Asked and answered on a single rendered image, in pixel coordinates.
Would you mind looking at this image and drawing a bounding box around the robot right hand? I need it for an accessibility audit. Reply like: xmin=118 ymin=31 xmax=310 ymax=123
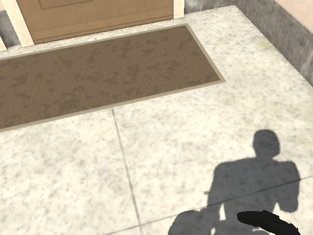
xmin=237 ymin=210 xmax=300 ymax=235

